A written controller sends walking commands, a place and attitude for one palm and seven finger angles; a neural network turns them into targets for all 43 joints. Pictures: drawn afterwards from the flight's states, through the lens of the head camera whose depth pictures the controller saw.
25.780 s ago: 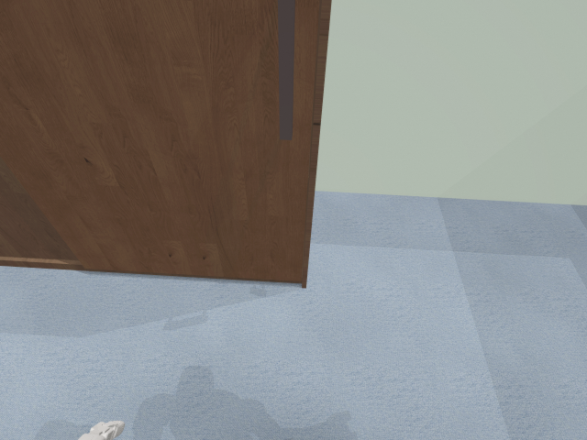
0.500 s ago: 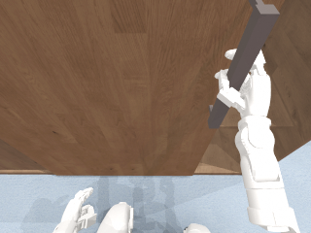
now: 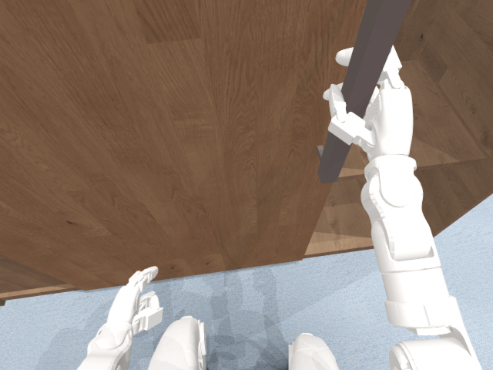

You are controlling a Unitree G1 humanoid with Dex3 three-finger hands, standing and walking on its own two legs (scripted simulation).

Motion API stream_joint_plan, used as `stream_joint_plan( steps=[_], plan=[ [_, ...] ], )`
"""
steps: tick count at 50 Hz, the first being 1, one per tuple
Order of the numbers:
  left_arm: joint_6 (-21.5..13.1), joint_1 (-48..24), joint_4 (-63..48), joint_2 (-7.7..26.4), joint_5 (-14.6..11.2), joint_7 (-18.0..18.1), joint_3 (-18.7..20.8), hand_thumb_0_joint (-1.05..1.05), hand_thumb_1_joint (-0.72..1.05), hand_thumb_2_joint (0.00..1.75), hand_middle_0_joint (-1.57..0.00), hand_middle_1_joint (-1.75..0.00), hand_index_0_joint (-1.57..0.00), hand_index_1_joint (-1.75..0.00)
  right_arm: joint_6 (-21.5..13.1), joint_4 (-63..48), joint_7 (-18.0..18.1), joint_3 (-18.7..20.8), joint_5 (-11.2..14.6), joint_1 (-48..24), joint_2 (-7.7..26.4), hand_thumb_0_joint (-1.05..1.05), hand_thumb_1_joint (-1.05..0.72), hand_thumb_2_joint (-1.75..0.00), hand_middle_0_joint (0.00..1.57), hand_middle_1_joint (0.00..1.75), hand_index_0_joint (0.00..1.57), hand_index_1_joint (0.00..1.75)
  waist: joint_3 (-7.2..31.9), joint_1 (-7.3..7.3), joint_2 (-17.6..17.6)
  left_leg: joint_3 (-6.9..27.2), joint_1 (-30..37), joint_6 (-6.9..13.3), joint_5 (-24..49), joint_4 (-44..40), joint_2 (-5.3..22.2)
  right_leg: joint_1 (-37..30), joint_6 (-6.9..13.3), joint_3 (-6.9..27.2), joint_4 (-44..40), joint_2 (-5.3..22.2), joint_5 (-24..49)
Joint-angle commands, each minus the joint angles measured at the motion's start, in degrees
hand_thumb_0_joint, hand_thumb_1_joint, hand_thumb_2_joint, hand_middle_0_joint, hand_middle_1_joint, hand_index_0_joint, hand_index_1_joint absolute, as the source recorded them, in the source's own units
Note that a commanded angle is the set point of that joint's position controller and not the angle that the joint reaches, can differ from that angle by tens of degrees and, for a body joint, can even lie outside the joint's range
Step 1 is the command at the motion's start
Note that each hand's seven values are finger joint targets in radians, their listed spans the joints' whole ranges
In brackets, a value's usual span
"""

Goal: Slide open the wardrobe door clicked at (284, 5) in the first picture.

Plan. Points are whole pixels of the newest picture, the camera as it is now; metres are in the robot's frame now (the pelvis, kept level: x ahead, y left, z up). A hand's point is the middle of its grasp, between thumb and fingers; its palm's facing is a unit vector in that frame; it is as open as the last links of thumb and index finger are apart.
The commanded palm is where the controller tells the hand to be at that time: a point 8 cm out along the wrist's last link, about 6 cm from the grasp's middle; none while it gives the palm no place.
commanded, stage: step sideways, sliding the door along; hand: right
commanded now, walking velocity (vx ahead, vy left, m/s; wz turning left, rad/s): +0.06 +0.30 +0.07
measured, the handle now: (344, 97) +0.43 -0.18 +0.16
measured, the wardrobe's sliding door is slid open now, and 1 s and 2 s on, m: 0.49 0.63 0.63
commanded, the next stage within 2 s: stop walking and hold the door there in 0.88 s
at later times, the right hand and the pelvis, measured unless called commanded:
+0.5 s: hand (232, 130) +0.38 -0.02 +0.18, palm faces +0.12 +0.99 -0.03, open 6.6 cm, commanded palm +0.35 +0.00 +0.17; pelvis +0.02 +0.13 +0.00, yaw +0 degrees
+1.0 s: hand (222, 125) +0.39 -0.01 +0.18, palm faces +0.40 +0.91 -0.08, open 6.5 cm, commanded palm +0.35 -0.04 +0.15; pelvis +0.02 +0.24 +0.01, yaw +1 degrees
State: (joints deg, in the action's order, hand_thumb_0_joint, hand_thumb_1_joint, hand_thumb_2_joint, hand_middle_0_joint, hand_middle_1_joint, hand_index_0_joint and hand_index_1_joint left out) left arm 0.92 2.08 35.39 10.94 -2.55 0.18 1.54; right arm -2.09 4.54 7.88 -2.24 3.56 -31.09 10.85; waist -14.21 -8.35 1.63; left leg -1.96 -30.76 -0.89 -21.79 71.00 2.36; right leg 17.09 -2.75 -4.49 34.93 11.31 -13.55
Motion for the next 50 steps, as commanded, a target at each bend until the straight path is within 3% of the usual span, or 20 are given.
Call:
stream_joint_plan(
  steps=[1, 7, 9, 10, 11, 13, 16, 17, 18, 20, 25, 32, 35, 36, 38, 40, 41, 42, 49, 50],
  plan=[
    [-2.8, -1.0, -8.7, 8.6, -0.2, 0.2, 2.8, 0.00, 0.90, 0.90, -0.20, -0.30, -0.20, -0.30, -5.8, -19.5, -5.6, -12.7, -0.1, -29.4, -7.7, 0.00, -0.90, -0.90, 0.45, 1.40, 0.45, 1.40, 29.6, 9.56, 13.0, -0.6, 1.2, -0.9, 2.6, -11.2, 2.1, -19.4, 9.3, 4.0, -13.6, 12.4, 16.0],
    [-4.1, -2.4, -10.8, 6.9, -0.9, 0.6, 1.7, 0.00, 0.90, 0.90, -0.20, -0.30, -0.20, -0.30, -6.8, -20.9, -5.0, -10.9, 0.2, -24.3, -6.0, 0.00, -0.90, -0.90, 0.45, 1.40, 0.45, 1.40, 31.6, 8.29, 12.6, -5.8, 18.7, -1.6, 7.1, -35.3, -3.4, -13.9, 6.4, 2.0, -2.3, 9.1, 18.0],
    [-4.9, -2.9, -10.2, 4.2, -1.5, 0.7, 0.7, 0.00, 0.90, 0.90, -0.20, -0.30, -0.20, -0.30, -6.8, -22.2, -4.6, -10.1, -0.8, -23.6, -3.2, 0.00, -0.90, -0.90, 0.45, 1.40, 0.45, 1.40, 30.9, 7.79, -3.9, 0.9, 26.4, 0.3, 23.9, -48.7, 3.1, -5.0, 2.8, -0.5, 11.9, 0.9, 5.1],
    [-5.3, -5.1, -10.5, 1.8, -1.1, 1.2, -0.1, 0.00, 0.90, 0.90, -0.20, -0.30, -0.20, -0.30, -6.9, -23.9, -3.8, -8.5, -1.2, -23.9, 0.1, 0.00, -0.90, -0.90, 0.45, 1.40, 0.45, 1.40, 29.7, 7.49, -20.3, 16.2, 30.5, 6.2, 43.4, -48.6, 14.1, 10.3, 0.4, -1.6, 23.6, -6.0, -20.4],
    [-6.3, -6.2, -8.6, 3.0, 0.5, 1.8, -0.3, 0.00, 0.90, 0.90, -0.20, -0.30, -0.20, -0.30, -6.1, -24.4, -2.8, -7.2, -1.2, -21.5, 1.6, 0.00, -0.90, -0.90, 0.45, 1.40, 0.45, 1.40, 28.7, 6.17, -13.5, 18.1, 25.1, 8.6, 50.2, -48.0, 16.0, 9.7, 0.5, 1.9, 27.7, -9.0, -25.1],
    [-6.1, -4.0, -7.8, 4.6, 0.0, 2.1, 1.5, 0.00, 0.90, 0.90, -0.20, -0.30, -0.20, -0.30, -7.1, -33.6, -3.1, -9.2, 0.0, -19.6, -0.7, 0.00, -0.90, -0.90, 0.45, 1.40, 0.45, 1.40, 32.6, 7.27, -26.8, 19.8, 36.2, 13.0, 62.5, -40.0, 16.5, 13.5, 0.8, 3.4, 27.5, -7.2, -26.8],
    [-3.8, -2.8, -6.5, 5.0, 0.3, 2.1, 1.5, 0.00, 0.90, 0.90, -0.20, -0.30, -0.20, -0.30, -9.8, -34.1, -3.3, -11.6, 0.5, -19.8, -3.8, 0.00, -0.90, -0.90, 0.45, 1.40, 0.45, 1.40, 36.0, 11.67, -10.2, 2.7, 21.3, 4.1, 50.2, -21.1, 7.2, -16.0, 1.9, -0.3, -12.2, -2.3, 11.8],
    [-3.6, -3.5, -9.1, 8.4, 0.9, 1.3, 3.6, 0.00, 0.90, 0.90, -0.20, -0.30, -0.20, -0.30, -10.2, -35.4, -4.5, -13.5, 1.5, -17.2, -6.7, 0.00, -0.90, -0.90, 0.45, 1.40, 0.45, 1.40, 37.8, 10.42, 8.4, -1.2, -1.5, -1.1, 10.8, -9.1, -1.0, -35.1, 9.2, 19.1, -10.7, 15.3, 48.7],
    [-3.5, -4.5, -10.7, 9.6, 0.7, -0.7, 4.0, 0.00, 0.90, 0.90, -0.20, -0.30, -0.20, -0.30, -10.4, -31.6, -5.1, -13.4, 0.3, -17.4, -7.9, 0.00, -0.90, -0.90, 0.45, 1.40, 0.45, 1.40, 39.9, 9.09, 7.3, 4.7, -2.1, -0.1, -11.6, -0.5, -0.3, -32.0, 13.8, 24.3, -8.6, 22.7, 53.9],
    [-3.6, -4.6, -9.8, 9.6, 0.5, -2.7, 4.1, 0.00, 0.90, 0.90, -0.20, -0.30, -0.20, -0.30, -10.8, -33.7, -5.7, -13.4, -0.5, -22.7, -8.0, 0.00, -0.90, -0.90, 0.45, 1.40, 0.45, 1.40, 33.1, 10.27, 7.2, 7.2, -5.8, -0.1, -7.3, 4.1, 2.2, -23.2, 15.2, 21.5, -10.9, 21.3, 33.1],
    [-3.9, -2.9, -10.8, 8.6, 0.4, -1.8, 3.0, 0.00, 0.90, 0.90, -0.20, -0.30, -0.20, -0.30, -7.4, -28.2, -6.0, -14.0, -0.5, -17.0, -8.7, 0.00, -0.90, -0.90, 0.45, 1.40, 0.45, 1.40, 29.6, 9.02, 12.9, 1.6, 2.0, -1.0, -1.2, -11.0, 1.6, -19.4, 9.1, 4.9, -11.1, 13.7, 25.8],
    [-6.6, -0.5, -11.6, 7.3, -0.6, -0.7, 2.4, 0.00, 0.90, 0.90, -0.20, -0.30, -0.20, -0.30, -8.0, -28.0, -4.6, -9.9, -0.2, -14.0, -5.1, 0.00, -0.90, -0.90, 0.45, 1.40, 0.45, 1.40, 31.0, 9.39, 14.7, -4.0, 19.3, -1.4, 8.3, -39.3, -4.6, -16.2, 5.6, 2.4, -1.9, 8.7, 26.4],
    [-7.8, -2.7, -11.0, 3.1, -1.2, 0.1, 1.0, 0.00, 0.90, 0.90, -0.20, -0.30, -0.20, -0.30, -8.5, -28.0, -3.4, -5.2, -1.4, -14.6, 2.6, 0.00, -0.90, -0.90, 0.45, 1.40, 0.45, 1.40, 30.0, 8.85, -11.9, 10.5, 28.9, 4.4, 53.0, -47.8, 10.3, 2.5, 3.0, -2.2, 16.2, -4.3, -8.8],
    [-7.9, -2.1, -9.2, 4.5, -0.6, 0.9, 1.1, 0.00, 0.90, 0.90, -0.20, -0.30, -0.20, -0.30, -7.7, -29.6, -2.2, -2.5, -1.2, -13.4, 5.9, 0.00, -0.90, -0.90, 0.45, 1.40, 0.45, 1.40, 31.4, 8.17, -12.6, 15.0, 30.9, 7.7, 66.5, -44.2, 13.2, 7.1, 0.0, -0.8, 20.5, -8.1, -20.2],
    [-7.8, -0.9, -7.7, 5.7, 0.1, 2.1, 2.1, 0.00, 0.90, 0.90, -0.20, -0.30, -0.20, -0.30, -8.4, -32.9, -2.3, -2.4, -0.5, -13.1, 4.4, 0.00, -0.90, -0.90, 0.45, 1.40, 0.45, 1.40, 33.5, 8.22, -22.4, 14.9, 38.3, 10.7, 73.3, -36.7, 12.9, 9.9, 0.9, 1.5, 15.7, -6.8, -19.3],
    [-6.5, 0.7, -7.0, 5.7, 0.0, 2.3, 1.5, 0.00, 0.90, 0.90, -0.20, -0.30, -0.20, -0.30, -9.6, -34.5, -2.2, -2.7, 0.6, -14.6, 2.9, 0.00, -0.90, -0.90, 0.45, 1.40, 0.45, 1.40, 36.7, 10.95, -10.5, 5.3, 27.7, 5.1, 60.0, -25.5, 7.8, -10.7, 2.3, 0.3, -8.5, -2.4, 8.6],
    [-6.2, -0.7, -8.4, 9.2, 0.4, 2.3, 3.4, 0.00, 0.90, 0.90, -0.20, -0.30, -0.20, -0.30, -9.8, -35.7, -2.7, -2.8, 1.8, -13.2, 2.3, 0.00, -0.90, -0.90, 0.45, 1.40, 0.45, 1.40, 38.2, 10.50, 8.1, -0.2, 6.4, -1.4, 25.4, -15.1, -0.8, -31.5, 8.4, 15.4, -9.8, 12.3, 47.8],
    [-5.6, -1.8, -9.8, 9.3, 1.1, 0.3, 3.8, 0.00, 0.90, 0.90, -0.20, -0.30, -0.20, -0.30, -10.0, -32.7, -3.6, -3.1, 1.0, -12.4, 0.1, 0.00, -0.90, -0.90, 0.45, 1.40, 0.45, 1.40, 40.1, 8.52, 11.7, 3.8, 1.3, -0.8, -11.8, -7.5, -1.9, -33.7, 13.1, 22.3, -8.6, 21.3, 63.0],
    [-5.6, -1.1, -10.0, 9.5, 0.2, -1.7, 3.6, 0.00, 0.90, 0.90, -0.20, -0.30, -0.20, -0.30, -7.3, -27.5, -4.0, -1.0, 0.4, -13.9, 2.4, 0.00, -0.90, -0.90, 0.45, 1.40, 0.45, 1.40, 29.5, 8.88, 17.3, -0.2, 7.3, -0.9, -0.1, -17.1, -1.4, -20.2, 8.9, 4.4, -11.4, 12.7, 29.6],
    [-4.5, 3.3, -5.5, 13.1, 0.6, -0.1, 5.0, 0.00, 0.90, 0.90, -0.20, -0.30, -0.20, -0.30, -7.2, -4.9, -1.0, 32.5, -1.1, -1.1, 34.8, 0.00, -0.90, -0.90, 0.45, 1.40, 0.45, 1.40, 29.8, 7.68, 18.2, -2.1, 7.2, -1.9, -0.9, -17.7, -3.5, -18.5, 8.6, 2.0, -12.1, 12.1, 29.7]
  ],
)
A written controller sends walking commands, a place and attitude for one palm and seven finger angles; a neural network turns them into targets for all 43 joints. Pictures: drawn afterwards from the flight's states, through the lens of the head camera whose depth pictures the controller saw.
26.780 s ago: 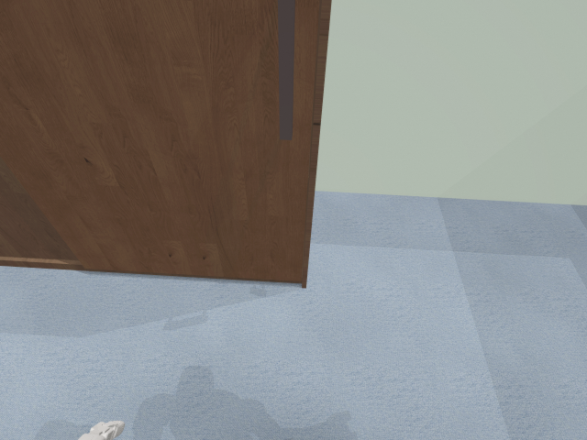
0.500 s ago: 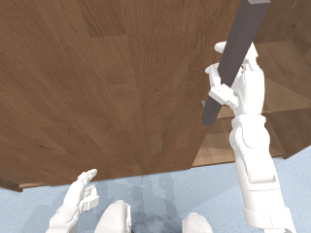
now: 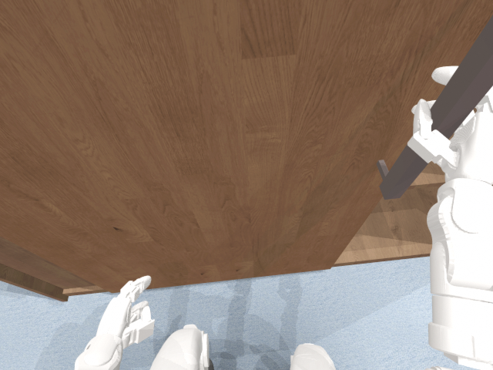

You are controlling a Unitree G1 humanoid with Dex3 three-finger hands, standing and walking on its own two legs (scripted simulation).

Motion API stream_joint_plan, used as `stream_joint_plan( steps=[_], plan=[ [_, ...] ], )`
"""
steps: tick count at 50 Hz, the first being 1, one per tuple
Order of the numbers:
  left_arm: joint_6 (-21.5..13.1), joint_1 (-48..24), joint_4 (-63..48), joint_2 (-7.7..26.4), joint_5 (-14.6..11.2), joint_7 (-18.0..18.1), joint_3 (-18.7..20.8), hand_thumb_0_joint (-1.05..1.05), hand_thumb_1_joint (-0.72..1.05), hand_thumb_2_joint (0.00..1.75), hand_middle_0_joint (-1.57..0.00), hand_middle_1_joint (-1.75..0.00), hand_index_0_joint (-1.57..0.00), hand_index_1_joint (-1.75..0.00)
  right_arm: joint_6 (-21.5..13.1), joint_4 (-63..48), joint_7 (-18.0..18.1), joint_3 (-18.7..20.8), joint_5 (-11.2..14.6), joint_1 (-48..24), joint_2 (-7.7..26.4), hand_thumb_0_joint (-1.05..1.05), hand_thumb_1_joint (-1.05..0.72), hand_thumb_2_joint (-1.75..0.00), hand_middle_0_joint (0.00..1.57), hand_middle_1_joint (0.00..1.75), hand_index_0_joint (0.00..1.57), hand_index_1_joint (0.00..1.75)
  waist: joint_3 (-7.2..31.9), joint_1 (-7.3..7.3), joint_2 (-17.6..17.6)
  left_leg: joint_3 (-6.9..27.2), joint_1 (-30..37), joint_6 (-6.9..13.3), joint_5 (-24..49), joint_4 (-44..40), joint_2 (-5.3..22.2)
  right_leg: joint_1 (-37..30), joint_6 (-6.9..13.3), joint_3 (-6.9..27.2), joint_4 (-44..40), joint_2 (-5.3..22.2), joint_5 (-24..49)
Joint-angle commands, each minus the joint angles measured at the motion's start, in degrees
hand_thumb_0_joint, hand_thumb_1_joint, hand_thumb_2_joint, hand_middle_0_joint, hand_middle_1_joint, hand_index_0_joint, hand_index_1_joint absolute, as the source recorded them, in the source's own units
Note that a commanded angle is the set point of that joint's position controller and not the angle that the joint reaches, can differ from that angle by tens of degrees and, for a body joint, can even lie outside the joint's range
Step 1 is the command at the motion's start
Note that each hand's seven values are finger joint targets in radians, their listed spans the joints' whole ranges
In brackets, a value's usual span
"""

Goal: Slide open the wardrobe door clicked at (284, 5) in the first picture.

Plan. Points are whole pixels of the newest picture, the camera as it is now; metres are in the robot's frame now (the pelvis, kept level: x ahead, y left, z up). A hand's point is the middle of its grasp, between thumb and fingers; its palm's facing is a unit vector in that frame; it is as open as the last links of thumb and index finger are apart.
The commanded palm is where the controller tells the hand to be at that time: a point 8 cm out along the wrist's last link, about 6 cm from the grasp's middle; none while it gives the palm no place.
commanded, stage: stop walking and hold the door there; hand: right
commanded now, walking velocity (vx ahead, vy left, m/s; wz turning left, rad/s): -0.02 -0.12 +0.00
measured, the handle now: (427, 116) +0.40 -0.28 +0.16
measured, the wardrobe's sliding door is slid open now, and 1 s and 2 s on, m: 0.63 0.63 0.63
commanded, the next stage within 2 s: none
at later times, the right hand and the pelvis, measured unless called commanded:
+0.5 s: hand (423, 132) +0.36 -0.25 +0.17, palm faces +0.47 +0.87 -0.16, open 6.4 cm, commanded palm +0.32 -0.28 +0.15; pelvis -0.01 +0.03 +0.00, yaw +7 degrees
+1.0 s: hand (425, 132) +0.36 -0.25 +0.17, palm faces +0.48 +0.85 -0.22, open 6.2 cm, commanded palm +0.32 -0.29 +0.15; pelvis -0.04 +0.05 +0.00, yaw +10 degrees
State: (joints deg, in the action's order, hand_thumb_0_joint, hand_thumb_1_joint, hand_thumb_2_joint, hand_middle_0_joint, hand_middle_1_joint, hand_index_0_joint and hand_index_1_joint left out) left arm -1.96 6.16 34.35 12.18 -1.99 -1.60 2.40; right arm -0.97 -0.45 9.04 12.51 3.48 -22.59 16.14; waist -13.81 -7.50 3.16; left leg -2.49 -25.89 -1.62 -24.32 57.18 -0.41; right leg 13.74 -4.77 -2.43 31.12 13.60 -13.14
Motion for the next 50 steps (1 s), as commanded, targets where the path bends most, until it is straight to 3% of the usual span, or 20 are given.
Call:
stream_joint_plan(
  steps=[1, 2, 4, 5, 6, 7, 8, 9, 10, 13, 16, 17, 18, 19, 22, 28, 33, 35, 42, 50],
  plan=[
    [-1.2, -0.4, -5.7, 11.9, 0.7, 1.9, 3.5, 0.00, 0.90, 0.90, -0.20, -0.30, -0.20, -0.30, -7.7, -1.1, -2.6, 14.0, -0.8, -8.9, 26.6, 0.00, -0.90, -0.90, 0.45, 1.40, 0.45, 1.40, 27.6, 5.86, 16.9, -1.7, 5.1, -0.6, 1.1, -8.4, -1.0, -11.7, 9.9, 0.0, -6.2, 8.8, 28.5],
    [-1.8, -2.1, -7.1, 10.0, -0.1, 1.7, 2.4, 0.00, 0.90, 0.90, -0.20, -0.30, -0.20, -0.30, -8.6, -5.7, -3.9, 6.7, 0.1, -12.3, 18.4, 0.00, -0.90, -0.90, 0.45, 1.40, 0.45, 1.40, 27.2, 6.95, 19.6, -2.4, 7.1, -0.4, 3.4, -15.0, -1.1, -10.9, 8.7, -1.0, -4.3, 8.3, 27.9],
    [-3.8, -2.3, -6.9, 9.5, -0.7, 2.3, 2.1, 0.00, 0.90, 0.90, -0.20, -0.30, -0.20, -0.30, -9.5, -3.5, -3.5, 9.9, -0.1, -10.7, 21.0, 0.00, -0.90, -0.90, 0.45, 1.40, 0.45, 1.40, 28.0, 6.06, 16.2, -2.8, 14.7, -0.3, 14.3, -29.0, -1.3, -9.2, 5.1, -4.1, 4.1, 4.1, 18.9],
    [-4.7, -0.8, -6.6, 8.8, -1.1, 2.7, 1.9, 0.00, 0.90, 0.90, -0.20, -0.30, -0.20, -0.30, -9.6, -2.1, -3.3, 11.8, -0.8, -10.6, 24.0, 0.00, -0.90, -0.90, 0.45, 1.40, 0.45, 1.40, 28.6, 6.34, 5.9, 0.4, 17.8, 0.3, 23.3, -36.1, 1.4, -6.4, 3.6, -5.3, 12.6, -1.6, 11.6],
    [-4.9, -1.0, -6.5, 7.4, -1.1, 3.5, 1.3, 0.00, 0.90, 0.90, -0.20, -0.30, -0.20, -0.30, -9.4, 1.5, -2.7, 15.3, -1.7, -8.4, 29.9, 0.00, -0.90, -0.90, 0.45, 1.40, 0.45, 1.40, 27.6, 6.63, -10.6, 11.8, 25.1, 4.3, 46.8, -34.5, 10.4, 7.2, 2.6, -6.1, 21.8, -8.0, -8.4],
    [-5.5, -4.1, -7.0, 7.3, -0.8, 4.3, 0.5, 0.00, 0.90, 0.90, -0.20, -0.30, -0.20, -0.30, -8.9, 3.8, -2.1, 20.7, -1.4, -6.7, 34.7, 0.00, -0.90, -0.90, 0.45, 1.40, 0.45, 1.40, 28.3, 5.00, -16.0, 21.3, 26.1, 8.3, 60.4, -33.9, 18.8, 15.5, 2.2, -1.6, 30.2, -11.5, -24.1],
    [-5.6, -2.3, -4.8, 7.3, -0.7, 4.9, -0.2, 0.00, 0.90, 0.90, -0.20, -0.30, -0.20, -0.30, -7.9, 9.3, -2.0, 20.8, -1.4, -2.9, 33.3, 0.00, -0.90, -0.90, 0.45, 1.40, 0.45, 1.40, 28.9, 5.24, -13.5, 20.8, 24.0, 9.5, 60.9, -32.5, 20.4, 14.9, 2.3, 2.3, 32.6, -10.4, -23.2],
    [-5.6, -1.0, -4.4, 9.5, -1.2, 4.9, 0.9, 0.00, 0.90, 0.90, -0.20, -0.30, -0.20, -0.30, -8.2, 6.9, -1.7, 21.5, -0.7, -4.9, 33.1, 0.00, -0.90, -0.90, 0.45, 1.40, 0.45, 1.40, 31.8, 5.49, -22.2, 22.8, 28.2, 10.0, 61.3, -30.4, 19.3, 16.2, 2.0, 4.3, 33.1, -11.3, -22.2],
    [-5.8, -2.4, -3.8, 9.5, -1.4, 5.3, 0.7, 0.00, 0.90, 0.90, -0.20, -0.30, -0.20, -0.30, -8.6, 5.9, -1.2, 21.3, -0.4, -7.8, 31.8, 0.00, -0.90, -0.90, 0.45, 1.40, 0.45, 1.40, 32.0, 5.78, -23.0, 19.3, 29.2, 10.2, 62.0, -28.5, 19.3, 15.0, 2.1, 4.7, 29.7, -10.5, -20.7],
    [-4.5, -2.7, -2.9, 9.6, -0.9, 7.0, 0.1, 0.00, 0.90, 0.90, -0.20, -0.30, -0.20, -0.30, -8.9, 9.3, -0.4, 23.3, -1.5, -5.2, 32.5, 0.00, -0.90, -0.90, 0.45, 1.40, 0.45, 1.40, 32.1, 6.18, -17.2, 13.6, 24.5, 7.7, 53.1, -29.4, 16.0, 5.6, 3.2, 0.9, 10.2, -13.1, -12.7],
    [-3.9, -2.4, -2.1, 10.8, -0.5, 7.4, 0.9, 0.00, 0.90, 0.90, -0.20, -0.30, -0.20, -0.30, -10.6, 6.7, -0.6, 17.8, -1.1, -7.4, 28.3, 0.00, -0.90, -0.90, 0.45, 1.40, 0.45, 1.40, 27.6, 7.29, -6.9, 9.8, 11.7, 4.1, 21.4, -31.5, 10.5, -7.8, 3.8, -0.3, -7.2, -10.6, 2.8],
    [-3.7, -2.0, -2.8, 12.2, -0.4, 7.1, 1.0, 0.00, 0.90, 0.90, -0.20, -0.30, -0.20, -0.30, -11.5, 5.3, -0.9, 15.0, -1.4, -8.5, 25.8, 0.00, -0.90, -0.90, 0.45, 1.40, 0.45, 1.40, 26.0, 6.21, 2.5, 5.5, 7.9, 2.4, 10.3, -28.0, 5.0, -7.2, 6.1, 7.3, -10.2, -3.6, 6.9],
    [-3.4, -1.4, -3.5, 11.8, -0.9, 6.4, 0.2, 0.00, 0.90, 0.90, -0.20, -0.30, -0.20, -0.30, -11.9, 5.2, -1.4, 10.4, -1.2, -8.1, 21.0, 0.00, -0.90, -0.90, 0.45, 1.40, 0.45, 1.40, 25.1, 6.85, 12.8, 1.5, 7.4, 1.6, -1.3, -21.3, 0.4, -3.8, 8.0, 13.4, -17.1, 1.2, -2.1],
    [-3.8, -1.2, -3.4, 11.3, -0.5, 6.3, 0.1, 0.00, 0.90, 0.90, -0.20, -0.30, -0.20, -0.30, -11.9, 6.3, -0.8, 12.4, -2.1, -9.0, 23.5, 0.00, -0.90, -0.90, 0.45, 1.40, 0.45, 1.40, 22.4, 7.46, 17.9, 2.3, 6.4, 1.7, -4.0, -11.8, -1.0, 1.3, 9.7, 19.4, -23.6, 3.8, -12.8],
    [-4.8, 1.1, -1.6, 11.1, 0.0, 6.7, 0.6, 0.00, 0.90, 0.90, -0.20, -0.30, -0.20, -0.30, -11.5, 8.8, 0.1, 13.7, -2.6, -10.1, 26.5, 0.00, -0.90, -0.90, 0.45, 1.40, 0.45, 1.40, 19.9, 7.09, 8.9, 3.8, 5.1, 1.1, 1.5, -10.5, 0.8, -0.2, 11.5, 15.9, -20.5, 2.9, -7.9],
    [-6.0, 3.6, -0.9, 12.3, 0.6, 6.9, -0.1, 0.00, 0.90, 0.90, -0.20, -0.30, -0.20, -0.30, -9.9, 13.4, -0.4, 13.7, -2.5, -11.1, 28.2, 0.00, -0.90, -0.90, 0.45, 1.40, 0.45, 1.40, 22.5, 7.29, 11.5, -0.1, 15.2, 1.0, 7.0, -33.3, -0.1, -2.9, 7.9, 8.8, -17.7, -1.0, -8.3],
    [-5.7, 3.9, -0.2, 12.5, 0.5, 7.0, 0.5, 0.00, 0.90, 0.90, -0.20, -0.30, -0.20, -0.30, -9.7, 19.9, -0.4, 19.7, -2.8, -10.9, 35.1, 0.00, -0.90, -0.90, 0.45, 1.40, 0.45, 1.40, 25.8, 7.29, 2.0, 4.5, 15.9, 2.2, 15.0, -37.6, 4.2, -2.7, 4.5, 1.7, -9.0, -5.9, 0.9],
    [-5.3, 4.1, -0.3, 12.6, -0.2, 7.0, 1.0, 0.00, 0.90, 0.90, -0.20, -0.30, -0.20, -0.30, -9.2, 21.5, -0.8, 17.0, -2.1, -13.3, 32.3, 0.00, -0.90, -0.90, 0.45, 1.40, 0.45, 1.40, 25.5, 7.36, -3.6, 7.5, 11.8, 2.6, 10.2, -39.5, 5.1, -4.4, 4.9, 1.2, -6.3, -6.5, -1.5],
    [-4.1, 4.9, 1.1, 13.5, -0.4, 7.6, 1.1, 0.00, 0.90, 0.90, -0.20, -0.30, -0.20, -0.30, -9.3, 30.4, -0.8, 19.8, -2.3, -14.0, 37.2, 0.00, -0.90, -0.90, 0.45, 1.40, 0.45, 1.40, 21.1, 7.59, -1.8, 8.1, 5.6, 2.5, 3.7, -41.2, 5.6, -4.2, 5.7, 2.2, -5.8, -6.6, -2.3],
    [-4.2, 5.6, 0.7, 13.7, -0.5, 8.1, 1.0, 0.00, 0.90, 0.90, -0.20, -0.30, -0.20, -0.30, -10.5, 32.1, -1.3, 18.4, -2.5, -15.1, 35.7, 0.00, -0.90, -0.90, 0.45, 1.40, 0.45, 1.40, 20.7, 7.31, 0.2, 6.1, 6.4, 2.0, 4.9, -38.9, 3.5, -3.3, 5.9, 3.8, -9.2, -5.4, -4.6]
  ],
)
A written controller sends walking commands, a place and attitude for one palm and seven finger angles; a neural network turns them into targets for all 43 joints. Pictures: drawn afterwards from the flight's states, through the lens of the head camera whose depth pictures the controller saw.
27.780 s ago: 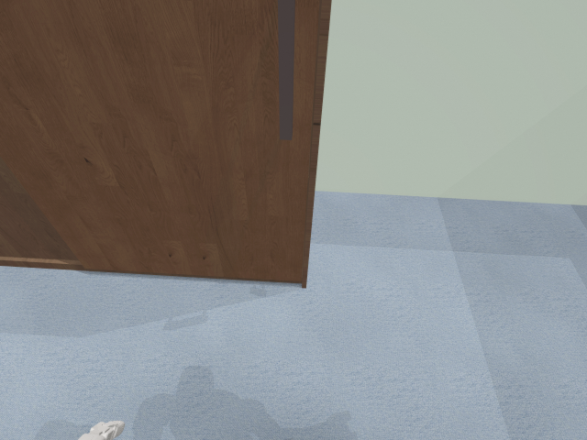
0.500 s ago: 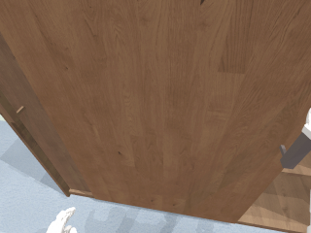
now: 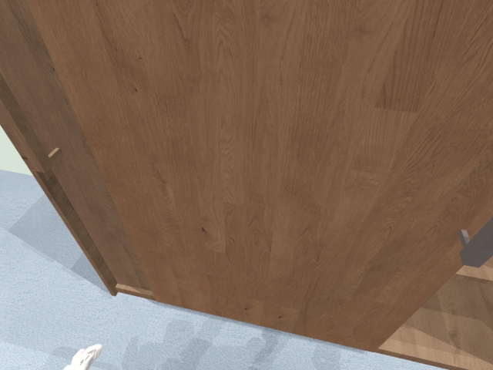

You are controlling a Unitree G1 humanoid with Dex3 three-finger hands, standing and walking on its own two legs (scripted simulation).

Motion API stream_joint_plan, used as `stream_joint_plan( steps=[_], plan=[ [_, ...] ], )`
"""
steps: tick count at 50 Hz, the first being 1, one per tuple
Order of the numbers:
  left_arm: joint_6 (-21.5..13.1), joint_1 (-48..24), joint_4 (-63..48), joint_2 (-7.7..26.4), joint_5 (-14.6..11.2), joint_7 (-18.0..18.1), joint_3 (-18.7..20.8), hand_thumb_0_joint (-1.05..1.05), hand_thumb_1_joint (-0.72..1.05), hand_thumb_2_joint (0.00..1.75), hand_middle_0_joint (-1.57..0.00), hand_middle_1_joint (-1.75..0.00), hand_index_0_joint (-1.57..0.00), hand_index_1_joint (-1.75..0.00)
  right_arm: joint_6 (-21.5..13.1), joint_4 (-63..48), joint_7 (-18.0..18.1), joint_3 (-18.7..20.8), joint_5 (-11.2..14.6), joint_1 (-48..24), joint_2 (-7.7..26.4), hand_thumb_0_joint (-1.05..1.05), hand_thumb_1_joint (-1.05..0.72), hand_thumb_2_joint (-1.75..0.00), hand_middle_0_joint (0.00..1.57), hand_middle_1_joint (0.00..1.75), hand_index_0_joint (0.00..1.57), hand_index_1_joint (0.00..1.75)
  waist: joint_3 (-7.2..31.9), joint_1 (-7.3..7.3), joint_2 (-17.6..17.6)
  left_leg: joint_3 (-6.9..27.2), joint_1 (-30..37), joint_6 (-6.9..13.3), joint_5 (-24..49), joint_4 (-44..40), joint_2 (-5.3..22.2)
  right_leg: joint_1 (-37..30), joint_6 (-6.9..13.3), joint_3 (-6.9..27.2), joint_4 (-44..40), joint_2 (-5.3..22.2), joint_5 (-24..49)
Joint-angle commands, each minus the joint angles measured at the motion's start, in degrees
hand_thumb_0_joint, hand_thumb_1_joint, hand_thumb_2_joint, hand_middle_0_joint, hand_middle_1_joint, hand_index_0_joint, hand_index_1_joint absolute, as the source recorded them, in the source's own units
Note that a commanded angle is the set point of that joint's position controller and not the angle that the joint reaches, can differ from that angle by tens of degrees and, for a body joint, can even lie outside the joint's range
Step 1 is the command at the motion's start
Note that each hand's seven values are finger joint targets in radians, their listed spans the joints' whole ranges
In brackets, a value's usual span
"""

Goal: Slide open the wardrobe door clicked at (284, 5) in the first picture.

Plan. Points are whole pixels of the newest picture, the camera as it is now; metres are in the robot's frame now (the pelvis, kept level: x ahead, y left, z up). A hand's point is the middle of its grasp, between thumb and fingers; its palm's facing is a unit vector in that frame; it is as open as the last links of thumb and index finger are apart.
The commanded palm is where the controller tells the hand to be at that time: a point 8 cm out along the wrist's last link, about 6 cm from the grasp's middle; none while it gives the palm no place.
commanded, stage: stop walking and hold the door there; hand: right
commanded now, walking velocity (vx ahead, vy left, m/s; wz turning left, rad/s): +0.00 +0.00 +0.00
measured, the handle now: out of the picture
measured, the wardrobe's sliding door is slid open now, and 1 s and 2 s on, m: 0.63 0.63 0.63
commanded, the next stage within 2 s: loosen the grip on the handle in 1.64 s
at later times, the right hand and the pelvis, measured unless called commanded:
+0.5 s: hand out of the picture +0.34 -0.37 +0.17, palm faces +0.51 +0.84 -0.20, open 6.0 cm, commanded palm +0.30 -0.40 +0.15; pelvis -0.05 -0.06 -0.01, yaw -3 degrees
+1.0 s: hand out of the picture +0.34 -0.37 +0.17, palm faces +0.31 +0.94 -0.09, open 6.3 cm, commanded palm +0.31 -0.41 +0.15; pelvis -0.08 -0.14 -0.03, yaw -7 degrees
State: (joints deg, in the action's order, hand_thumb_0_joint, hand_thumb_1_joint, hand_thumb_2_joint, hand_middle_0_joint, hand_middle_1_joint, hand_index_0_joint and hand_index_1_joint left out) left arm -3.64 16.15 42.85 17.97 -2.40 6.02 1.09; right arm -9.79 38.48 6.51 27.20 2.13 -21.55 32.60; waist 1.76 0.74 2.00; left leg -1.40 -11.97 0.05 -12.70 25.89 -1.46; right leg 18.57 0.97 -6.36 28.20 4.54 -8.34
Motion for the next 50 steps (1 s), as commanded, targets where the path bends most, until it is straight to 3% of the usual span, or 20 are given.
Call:
stream_joint_plan(
  steps=[1, 6, 10, 14, 16, 21, 26, 27, 28, 29, 30, 33, 38, 40, 41, 42, 43, 44, 46, 50],
  plan=[
    [-2.5, -4.5, -7.7, 8.2, -0.1, 0.6, 2.4, 0.00, 0.90, 0.90, -0.20, -0.30, -0.20, -0.30, -1.7, -6.5, 1.2, 3.4, -1.0, -16.1, 19.5, 0.00, -0.90, -0.90, 0.45, 1.40, 0.45, 1.40, 4.9, -0.71, 2.2, 4.8, -7.7, 0.3, -6.5, -7.8, 4.7, -8.5, 0.2, 7.2, -6.3, 3.6, -9.2],
    [-1.0, -4.5, -8.3, 8.4, -0.2, -0.2, 3.4, 0.00, 0.90, 0.90, -0.20, -0.30, -0.20, -0.30, -2.2, -5.6, 1.3, 2.8, -1.3, -17.6, 19.9, 0.00, -0.90, -0.90, 0.45, 1.40, 0.45, 1.40, 4.2, -0.91, -4.6, 13.6, -5.5, 3.5, -3.6, -10.5, 15.2, -4.0, -0.6, 4.1, 5.8, -1.4, -6.5],
    [-0.7, -6.2, -9.1, 7.4, -0.2, -1.0, 3.2, 0.00, 0.90, 0.90, -0.20, -0.30, -0.20, -0.30, -2.8, -10.8, 0.8, 1.3, -1.3, -20.4, 17.1, 0.00, -0.90, -0.90, 0.45, 1.40, 0.45, 1.40, 5.7, -1.85, -11.5, 14.1, 5.3, 6.3, 18.8, -3.8, 22.8, 4.0, -1.1, 7.3, 7.9, -1.8, -11.2],
    [0.0, -8.0, -9.5, 7.6, 0.0, -0.4, 3.2, 0.00, 0.90, 0.90, -0.20, -0.30, -0.20, -0.30, -3.7, -15.3, 0.8, 0.9, -1.1, -19.9, 16.4, 0.00, -0.90, -0.90, 0.45, 1.40, 0.45, 1.40, 8.8, -1.68, -1.6, 2.9, -1.8, -0.1, 20.5, 6.5, 13.5, -9.6, 0.3, 7.9, -1.5, 3.3, 17.8],
    [-0.1, -9.0, -10.3, 7.2, 0.4, -0.7, 2.2, 0.00, 0.90, 0.90, -0.20, -0.30, -0.20, -0.30, -5.3, -18.1, 0.4, -1.1, -0.6, -20.3, 14.0, 0.00, -0.90, -0.90, 0.45, 1.40, 0.45, 1.40, 11.4, -1.41, 11.8, -2.0, -7.8, -2.0, -14.2, 20.4, 5.3, -13.3, 4.9, 19.3, -6.3, 11.1, 32.1],
    [-3.1, -7.9, -9.1, 6.0, -0.3, -1.4, 2.3, 0.00, 0.90, 0.90, -0.20, -0.30, -0.20, -0.30, -4.6, -21.4, 0.2, -6.1, 0.1, -27.3, 9.3, 0.00, -0.90, -0.90, 0.45, 1.40, 0.45, 1.40, 14.9, -0.73, 6.9, -2.5, -10.0, -2.5, -19.2, 33.4, 4.1, -15.3, 8.4, 16.2, -6.2, 8.5, 21.0],
    [-2.8, -10.7, -10.5, 4.7, 0.7, -2.7, 0.7, 0.00, 0.90, 0.90, -0.20, -0.30, -0.20, -0.30, -2.6, -19.2, -0.1, -6.5, 0.7, -34.6, 10.7, 0.00, -0.90, -0.90, 0.45, 1.40, 0.45, 1.40, 13.0, -2.77, 10.0, -7.2, 6.9, -0.2, -16.9, 12.2, 4.0, -2.4, 4.1, 12.1, -11.8, 3.1, -7.7],
    [-2.3, -11.0, -10.4, 4.7, 1.1, -3.2, 0.7, 0.00, 0.90, 0.90, -0.20, -0.30, -0.20, -0.30, -2.4, -17.0, -0.2, -5.5, 0.5, -34.1, 11.8, 0.00, -0.90, -0.90, 0.45, 1.40, 0.45, 1.40, 12.8, -4.29, 6.9, -4.9, 14.1, 2.3, -13.0, 1.9, 7.2, 4.0, 1.5, 11.0, -5.3, 0.7, -12.0],
    [-1.6, -10.8, -11.0, 4.3, 1.2, -3.9, 0.9, 0.00, 0.90, 0.90, -0.20, -0.30, -0.20, -0.30, -2.4, -16.1, -0.5, -5.8, 0.0, -35.3, 12.8, 0.00, -0.90, -0.90, 0.45, 1.40, 0.45, 1.40, 9.4, -4.58, -5.9, 10.0, 18.6, 7.8, -12.8, -10.5, 20.8, 15.3, -2.2, 8.9, 10.4, -3.6, -17.9],
    [-1.0, -9.2, -10.8, 7.2, 1.5, -4.0, 1.9, 0.00, 0.90, 0.90, -0.20, -0.30, -0.20, -0.30, -2.6, -13.6, -0.5, -4.1, 0.3, -36.2, 15.0, 0.00, -0.90, -0.90, 0.45, 1.40, 0.45, 1.40, 3.8, -4.30, -21.0, 36.7, 16.0, 15.1, -7.0, -16.2, 40.2, 29.4, -5.1, 13.5, 38.9, -6.2, -21.7],
    [-2.4, -9.4, -9.6, 8.0, 1.6, -4.1, 1.9, 0.00, 0.90, 0.90, -0.20, -0.30, -0.20, -0.30, -2.1, -16.2, -0.2, -5.3, 1.6, -39.3, 11.5, 0.00, -0.90, -0.90, 0.45, 1.40, 0.45, 1.40, 5.7, -2.87, -12.1, 27.5, 11.5, 13.1, 0.7, -11.6, 39.9, 27.1, -5.0, 20.6, 47.4, -1.3, -15.6],
    [-2.8, -9.2, -8.1, 4.9, 1.0, -4.1, 0.5, 0.00, 0.90, 0.90, -0.20, -0.30, -0.20, -0.30, -3.6, -19.4, -0.3, -1.7, 0.3, -40.8, 15.9, 0.00, -0.90, -0.90, 0.45, 1.40, 0.45, 1.40, 7.0, -2.15, -12.7, 5.4, 18.9, 4.1, 22.5, -1.3, 28.4, 27.4, -4.2, 11.8, 40.8, 0.0, -13.5],
    [-2.6, -11.9, -9.8, 1.6, 0.8, -2.8, 1.4, 0.00, 0.90, 0.90, -0.20, -0.30, -0.20, -0.30, -4.0, -26.4, -0.9, -3.7, -0.6, -41.1, 11.2, 0.00, -0.90, -0.90, 0.45, 1.40, 0.45, 1.40, 9.1, -3.68, -15.9, -3.3, 10.6, 1.7, 33.8, 4.6, 23.5, 0.6, -2.9, -4.1, 9.3, -4.3, -11.4],
    [-2.6, -11.3, -9.8, 1.7, 0.5, -1.8, 2.1, 0.00, 0.90, 0.90, -0.20, -0.30, -0.20, -0.30, -4.8, -33.2, -1.2, -9.0, -0.6, -44.6, 4.3, 0.00, -0.90, -0.90, 0.45, 1.40, 0.45, 1.40, 16.1, -0.36, -7.3, -8.5, 3.8, -0.5, 28.5, 17.6, 18.0, -17.3, -3.2, -9.5, -0.6, -5.9, 0.9],
    [-3.0, -10.8, -10.5, 3.5, 0.1, -1.5, 2.9, 0.00, 0.90, 0.90, -0.20, -0.30, -0.20, -0.30, -5.5, -35.4, -1.6, -12.6, 0.0, -43.1, -0.1, 0.00, -0.90, -0.90, 0.45, 1.40, 0.45, 1.40, 18.1, 0.72, 3.9, -8.7, -5.4, -1.8, 12.1, 29.6, 13.1, -26.6, -0.5, -1.2, 0.4, 1.4, 8.5],
    [-3.4, -9.0, -10.1, 5.5, -0.3, -1.7, 3.4, 0.00, 0.90, 0.90, -0.20, -0.30, -0.20, -0.30, -6.1, -37.2, -1.8, -15.2, 1.0, -43.0, -3.8, 0.00, -0.90, -0.90, 0.45, 1.40, 0.45, 1.40, 21.4, 1.41, 16.9, -5.2, -17.2, -3.4, -20.8, 43.3, 6.1, -31.9, 7.1, 19.2, 0.5, 15.2, 32.5],
    [-4.0, -8.2, -9.4, 4.7, -0.4, -2.2, 3.1, 0.00, 0.90, 0.90, -0.20, -0.30, -0.20, -0.30, -6.6, -40.1, -2.5, -19.3, 0.7, -47.3, -8.0, 0.00, -0.90, -0.90, 0.45, 1.40, 0.45, 1.40, 20.6, 1.75, 13.0, -0.6, -17.2, -2.3, -25.9, 47.9, 3.7, -27.9, 10.4, 24.5, -1.1, 17.4, 32.9],
    [-4.5, -6.1, -8.4, 5.5, -0.6, -2.7, 4.7, 0.00, 0.90, 0.90, -0.20, -0.30, -0.20, -0.30, -5.7, -29.9, -4.0, -21.9, 0.4, -40.6, -14.1, 0.00, -0.90, -0.90, 0.45, 1.40, 0.45, 1.40, 13.5, 1.68, 3.1, 0.9, -21.1, -2.5, -21.8, 46.9, 3.9, -20.9, 11.2, 24.5, -2.4, 17.7, 25.6],
    [-4.2, -9.6, -7.8, 3.3, 0.1, -1.9, 3.1, 0.00, 0.90, 0.90, -0.20, -0.30, -0.20, -0.30, -4.7, -35.9, -2.8, -13.6, 0.1, -43.0, -1.6, 0.00, -0.90, -0.90, 0.45, 1.40, 0.45, 1.40, 17.6, -0.51, 19.7, 2.3, -17.4, -2.2, -20.3, 38.3, 6.4, -18.9, 11.4, 22.5, -1.2, 15.8, 11.6],
    [-3.6, -9.3, -9.3, 2.8, -0.1, -2.3, 1.3, 0.00, 0.90, 0.90, -0.20, -0.30, -0.20, -0.30, -3.2, -32.7, -2.6, -15.1, 0.8, -47.3, -3.0, 0.00, -0.90, -0.90, 0.45, 1.40, 0.45, 1.40, 16.2, -1.46, 10.2, 1.2, 4.4, -0.9, -7.5, 7.2, 3.6, -5.0, 4.5, 11.1, 7.7, 11.1, 4.9]
  ],
)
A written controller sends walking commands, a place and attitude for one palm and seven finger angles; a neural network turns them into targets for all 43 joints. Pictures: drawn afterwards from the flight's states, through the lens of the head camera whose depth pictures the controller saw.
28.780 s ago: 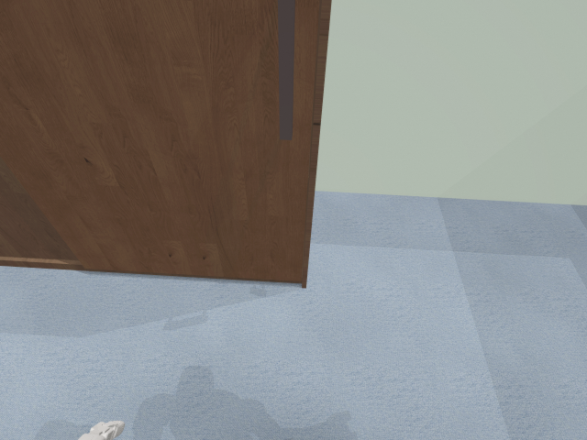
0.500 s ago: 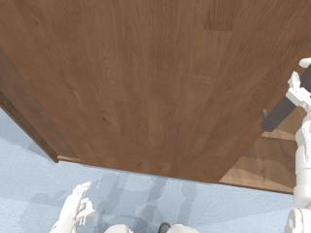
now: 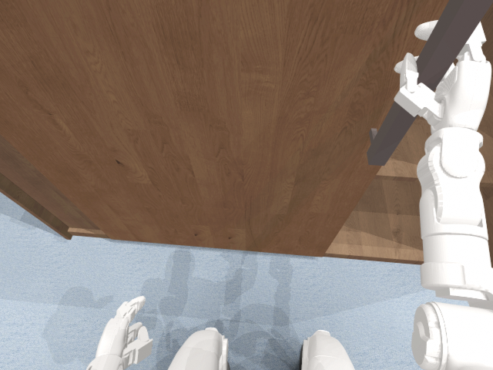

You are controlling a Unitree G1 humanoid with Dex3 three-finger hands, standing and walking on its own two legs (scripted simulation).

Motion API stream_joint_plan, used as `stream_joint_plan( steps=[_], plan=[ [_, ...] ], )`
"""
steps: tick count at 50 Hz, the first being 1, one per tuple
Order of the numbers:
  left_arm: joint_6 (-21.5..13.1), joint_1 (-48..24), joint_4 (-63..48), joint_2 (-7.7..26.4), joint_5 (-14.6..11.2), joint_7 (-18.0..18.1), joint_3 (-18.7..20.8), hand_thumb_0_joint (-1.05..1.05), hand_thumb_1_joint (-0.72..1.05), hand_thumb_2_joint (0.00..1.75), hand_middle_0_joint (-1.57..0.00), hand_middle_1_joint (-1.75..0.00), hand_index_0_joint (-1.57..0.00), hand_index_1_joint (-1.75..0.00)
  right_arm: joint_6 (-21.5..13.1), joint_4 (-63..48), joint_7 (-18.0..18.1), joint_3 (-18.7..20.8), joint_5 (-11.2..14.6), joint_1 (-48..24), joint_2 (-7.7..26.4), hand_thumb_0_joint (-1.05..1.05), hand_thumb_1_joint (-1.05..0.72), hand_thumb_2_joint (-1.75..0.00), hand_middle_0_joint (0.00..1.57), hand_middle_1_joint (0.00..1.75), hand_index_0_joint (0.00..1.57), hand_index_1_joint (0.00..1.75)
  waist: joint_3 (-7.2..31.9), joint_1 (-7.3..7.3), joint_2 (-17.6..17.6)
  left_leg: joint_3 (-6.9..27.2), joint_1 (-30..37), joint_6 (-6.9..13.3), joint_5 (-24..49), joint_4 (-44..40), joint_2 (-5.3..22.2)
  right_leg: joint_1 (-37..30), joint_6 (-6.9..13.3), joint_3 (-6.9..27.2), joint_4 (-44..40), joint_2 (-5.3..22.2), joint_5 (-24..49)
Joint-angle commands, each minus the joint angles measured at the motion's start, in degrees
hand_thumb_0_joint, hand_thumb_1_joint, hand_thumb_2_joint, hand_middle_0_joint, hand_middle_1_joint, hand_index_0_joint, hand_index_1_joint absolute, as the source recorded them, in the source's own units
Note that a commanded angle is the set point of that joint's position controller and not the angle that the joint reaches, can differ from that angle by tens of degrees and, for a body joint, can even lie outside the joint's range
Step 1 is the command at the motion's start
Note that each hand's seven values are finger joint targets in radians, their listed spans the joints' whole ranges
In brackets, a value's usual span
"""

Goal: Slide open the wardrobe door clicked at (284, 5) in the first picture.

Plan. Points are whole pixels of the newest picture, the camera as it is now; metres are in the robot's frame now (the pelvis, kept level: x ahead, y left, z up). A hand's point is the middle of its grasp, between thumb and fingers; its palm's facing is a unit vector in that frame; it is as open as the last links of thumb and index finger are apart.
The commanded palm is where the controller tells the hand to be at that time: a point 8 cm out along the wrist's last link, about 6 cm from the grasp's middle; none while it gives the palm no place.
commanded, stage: stop walking and hold the door there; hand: right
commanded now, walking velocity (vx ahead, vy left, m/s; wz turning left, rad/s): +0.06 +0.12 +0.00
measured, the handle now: (415, 73) +0.49 -0.20 +0.19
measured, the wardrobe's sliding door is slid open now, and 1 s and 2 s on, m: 0.63 0.63 0.63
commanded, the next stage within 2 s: loosen the grip on the handle in 0.64 s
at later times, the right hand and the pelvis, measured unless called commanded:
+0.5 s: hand (408, 86) +0.44 -0.17 +0.21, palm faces +0.18 +0.98 -0.09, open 6.4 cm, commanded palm +0.42 -0.21 +0.18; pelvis -0.01 -0.01 +0.02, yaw +0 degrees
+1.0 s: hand (417, 78) +0.44 -0.18 +0.22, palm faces +0.20 +0.98 -0.10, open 9.2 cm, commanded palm +0.42 -0.22 +0.19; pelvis -0.02 +0.00 +0.02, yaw +0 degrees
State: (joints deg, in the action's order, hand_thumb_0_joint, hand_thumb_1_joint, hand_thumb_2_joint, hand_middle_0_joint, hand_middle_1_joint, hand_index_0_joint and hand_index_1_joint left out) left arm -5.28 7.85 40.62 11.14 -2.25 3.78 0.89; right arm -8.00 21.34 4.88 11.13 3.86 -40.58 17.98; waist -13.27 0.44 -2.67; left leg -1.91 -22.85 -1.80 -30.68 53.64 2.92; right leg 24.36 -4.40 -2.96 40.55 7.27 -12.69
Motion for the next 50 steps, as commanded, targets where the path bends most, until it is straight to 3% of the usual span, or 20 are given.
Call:
stream_joint_plan(
  steps=[1, 2, 3, 5, 8, 9, 11, 12, 13, 17, 20, 24, 36, 37, 38, 39, 41, 43, 48, 50],
  plan=[
    [-1.6, 0.5, -7.1, 9.3, -0.1, 0.0, 1.2, 0.00, 0.90, 0.90, -0.20, -0.30, -0.20, -0.30, -4.7, -14.4, -1.0, 3.1, -1.6, -28.1, 15.5, 0.00, -0.90, -0.90, 0.45, 1.40, 0.45, 1.40, 30.7, -0.84, 3.8, 6.3, 17.0, 2.1, 16.4, -27.9, 3.0, -7.8, 7.1, 3.3, 1.8, 3.6, 3.3],
    [-1.5, -0.5, -8.2, 7.6, -0.2, 0.3, 0.8, 0.00, 0.90, 0.90, -0.20, -0.30, -0.20, -0.30, -3.5, -9.1, -0.5, 6.0, -1.6, -25.6, 18.9, 0.00, -0.90, -0.90, 0.45, 1.40, 0.45, 1.40, 28.0, -0.82, -13.8, 17.8, 17.7, 5.5, 23.7, -32.1, 11.0, 0.4, 3.4, -2.4, 10.0, -4.4, -8.4],
    [-1.9, -1.2, -8.0, 8.9, -0.1, 0.1, 1.3, 0.00, 0.90, 0.90, -0.20, -0.30, -0.20, -0.30, -2.7, -8.1, -0.5, 6.6, -0.6, -26.2, 18.8, 0.00, -0.90, -0.90, 0.45, 1.40, 0.45, 1.40, 25.0, -1.88, -21.3, 21.1, 19.6, 8.9, 32.9, -32.0, 14.5, 4.8, 2.7, 1.9, 16.6, -5.9, -16.2],
    [-2.9, -2.4, -6.9, 7.4, 0.0, 0.5, -0.5, 0.00, 0.90, 0.90, -0.20, -0.30, -0.20, -0.30, -2.8, -10.1, -0.7, 2.7, -0.1, -29.7, 12.8, 0.00, -0.90, -0.90, 0.45, 1.40, 0.45, 1.40, 27.7, -1.73, -11.3, 16.4, 25.2, 11.6, 47.4, -25.5, 15.1, 4.2, 2.7, 3.3, 14.5, -3.9, -16.6],
    [-2.3, -0.9, -6.3, 7.5, 0.9, 1.5, -0.7, 0.00, 0.90, 0.90, -0.20, -0.30, -0.20, -0.30, -3.2, -7.3, 0.3, 5.0, -0.6, -27.0, 14.1, 0.00, -0.90, -0.90, 0.45, 1.40, 0.45, 1.40, 32.2, -1.75, -9.8, 6.0, 26.8, 6.6, 56.0, -18.5, 9.8, -7.9, 3.0, -2.1, -9.1, -5.9, -2.7],
    [-1.9, -1.1, -6.5, 7.6, 0.9, 1.5, -0.3, 0.00, 0.90, 0.90, -0.20, -0.30, -0.20, -0.30, -3.7, -8.0, 0.1, 3.0, -0.6, -27.9, 11.8, 0.00, -0.90, -0.90, 0.45, 1.40, 0.45, 1.40, 33.7, -1.53, -7.9, 4.7, 21.8, 4.1, 51.8, -17.0, 8.6, -16.5, 3.6, -1.9, -14.8, -4.1, 8.5],
    [-1.5, -2.4, -7.6, 9.8, 0.0, 0.4, 0.5, 0.00, 0.90, 0.90, -0.20, -0.30, -0.20, -0.30, -4.6, -9.4, -1.0, -4.9, 0.1, -30.2, 3.0, 0.00, -0.90, -0.90, 0.45, 1.40, 0.45, 1.40, 34.9, -1.71, 10.3, 0.9, 7.1, 0.0, 20.1, -13.7, 1.2, -29.2, 9.6, 11.4, -12.5, 9.6, 35.4],
    [-1.3, -0.9, -7.2, 8.4, 0.5, -0.5, 0.0, 0.00, 0.90, 0.90, -0.20, -0.30, -0.20, -0.30, -4.8, -4.4, -1.5, -7.0, 0.2, -25.7, -0.9, 0.00, -0.90, -0.90, 0.45, 1.40, 0.45, 1.40, 34.1, -0.62, 15.3, 1.0, 4.4, 0.3, 1.8, -11.9, -1.2, -29.0, 12.0, 15.8, -15.8, 12.2, 30.7],
    [-1.3, -0.6, -7.2, 9.5, 1.0, -0.6, 0.3, 0.00, 0.90, 0.90, -0.20, -0.30, -0.20, -0.30, -4.8, -3.7, -1.1, -4.4, -0.8, -26.6, 2.5, 0.00, -0.90, -0.90, 0.45, 1.40, 0.45, 1.40, 30.8, -0.64, 17.3, 1.2, 2.4, 0.4, -1.4, -10.0, -1.7, -25.9, 13.6, 18.3, -18.2, 13.7, 23.6],
    [-1.5, 0.0, -7.2, 10.2, 0.6, -0.3, 0.7, 0.00, 0.90, 0.90, -0.20, -0.30, -0.20, -0.30, -5.3, -5.7, -0.8, -5.2, -0.9, -30.2, 3.2, 0.00, -0.90, -0.90, 0.45, 1.40, 0.45, 1.40, 33.0, -0.47, 13.3, -0.1, 6.5, 0.9, 9.8, -20.2, -2.1, -28.2, 11.0, 10.0, -10.7, 9.7, 31.9],
    [-1.0, -0.2, -8.1, 10.1, 0.4, 0.1, 0.8, 0.00, 0.90, 0.90, -0.20, -0.30, -0.20, -0.30, -4.8, -3.1, -1.0, -5.6, -0.6, -29.3, 3.3, 0.00, -0.90, -0.90, 0.45, 1.40, 0.45, 1.40, 32.3, -0.30, 10.2, 1.3, 14.4, 1.2, 22.9, -27.4, 0.0, -20.4, 7.6, 5.0, -9.8, 5.9, 19.7],
    [-0.2, 0.3, -7.5, 9.6, 0.1, 1.3, 0.8, 0.00, 0.90, 0.90, -0.20, -0.30, -0.20, -0.30, -4.0, 2.3, -0.3, -1.3, -0.1, -27.3, 9.3, 0.00, -0.90, -0.90, 0.45, 1.40, 0.45, 1.40, 29.7, -0.82, -3.0, 8.6, 13.8, 3.3, 27.2, -28.9, 7.4, -13.2, 3.8, 0.7, -7.7, -0.4, 4.3],
    [0.3, 1.2, -6.0, 10.9, -0.1, 2.1, 1.3, 0.00, 0.90, 0.90, -0.20, -0.30, -0.20, -0.30, -5.3, 6.7, -0.5, -2.7, 0.3, -25.6, 7.4, 0.00, -0.90, -0.90, 0.45, 1.40, 0.45, 1.40, 28.9, -0.76, 1.9, 4.8, 10.1, 1.6, 21.6, -28.8, 3.1, -17.2, 5.3, 2.3, -11.5, 1.6, 10.0],
    [-2.3, 6.4, -5.9, 13.1, 1.0, 0.5, 6.1, 0.00, 0.90, 0.90, -0.20, -0.30, -0.20, -0.30, -5.4, 9.0, -1.0, 19.9, -7.3, -57.1, 41.9, 0.00, -0.90, -0.90, 0.45, 1.40, 0.45, 1.40, 25.5, -2.19, -8.0, 10.9, 12.8, 1.2, 35.7, -33.3, 3.1, -14.0, 6.8, -1.1, -9.0, -0.1, 9.3],
    [-5.5, 7.0, -4.2, 11.5, 1.5, -0.2, 2.6, 0.00, 0.90, 0.90, -0.20, -0.30, -0.20, -0.30, -0.9, 27.0, -3.0, 6.9, -6.0, -48.9, 18.6, 0.00, -0.78, -0.84, 0.45, 1.40, 0.45, 1.40, 43.2, 6.17, -11.8, 2.6, 17.8, 4.1, 46.9, -22.5, -2.2, -10.0, 6.9, -1.5, -14.6, -7.9, 15.5],
    [-5.7, 11.2, -3.0, 11.9, 0.1, -0.4, 4.6, 0.00, 0.90, 0.90, -0.20, -0.30, -0.20, -0.30, -0.3, 27.9, -4.0, 10.0, -4.3, -36.2, 12.0, 0.00, -0.66, -0.78, 0.45, 1.40, 0.45, 1.40, 41.7, 3.40, -9.1, -0.7, 11.5, 3.5, 43.4, -21.8, -2.0, -12.3, 6.2, -1.0, -11.6, -7.2, 15.8],
    [-5.1, 9.6, -2.7, 11.7, 0.9, -0.8, 2.8, 0.00, 0.90, 0.90, -0.20, -0.30, -0.20, -0.30, -4.0, 25.4, -2.9, 13.4, -1.6, -32.9, 16.0, 0.00, -0.42, -0.67, 0.45, 1.40, 0.45, 1.40, 35.6, 1.36, 10.3, 0.1, 5.5, 3.1, 28.2, -25.2, -1.8, -16.5, 4.7, -0.6, -11.6, -6.7, 8.0],
    [-5.4, 8.8, -3.9, 11.4, 1.5, -1.6, 2.2, 0.00, 0.90, 0.90, -0.20, -0.30, -0.20, -0.30, -7.9, 21.2, -1.0, 5.5, -3.7, -40.5, 12.6, 0.00, -0.17, -0.55, 0.45, 1.40, 0.45, 1.40, 28.1, 5.19, 4.6, 0.8, -1.3, 2.6, 16.6, -27.4, -2.3, -11.6, 5.7, 0.1, -12.2, -6.2, -2.8],
    [-6.3, 8.5, -6.0, 12.6, 0.9, -2.4, 1.9, 0.00, 0.90, 0.90, -0.20, -0.30, -0.20, -0.30, -13.0, 25.8, -1.3, 3.2, -3.1, -37.3, 12.3, 0.00, 0.43, -0.26, 0.44, 1.38, 0.44, 1.38, 27.6, 5.01, -3.4, 2.1, -3.5, 2.4, 5.4, -27.1, -2.8, -6.5, 6.2, 0.7, -11.3, -6.6, -10.3],
    [-6.6, 8.6, -6.2, 12.7, 0.5, -2.2, 1.6, 0.00, 0.90, 0.90, -0.20, -0.30, -0.20, -0.30, -12.3, 26.8, -2.3, 2.5, -2.2, -38.2, 12.0, 0.00, 0.55, -0.20, 0.41, 1.35, 0.41, 1.35, 27.1, 4.61, -1.5, 3.0, -4.2, 2.4, 2.4, -27.5, -2.6, -5.2, 6.0, 0.5, -10.8, -7.3, -12.2]
  ],
)
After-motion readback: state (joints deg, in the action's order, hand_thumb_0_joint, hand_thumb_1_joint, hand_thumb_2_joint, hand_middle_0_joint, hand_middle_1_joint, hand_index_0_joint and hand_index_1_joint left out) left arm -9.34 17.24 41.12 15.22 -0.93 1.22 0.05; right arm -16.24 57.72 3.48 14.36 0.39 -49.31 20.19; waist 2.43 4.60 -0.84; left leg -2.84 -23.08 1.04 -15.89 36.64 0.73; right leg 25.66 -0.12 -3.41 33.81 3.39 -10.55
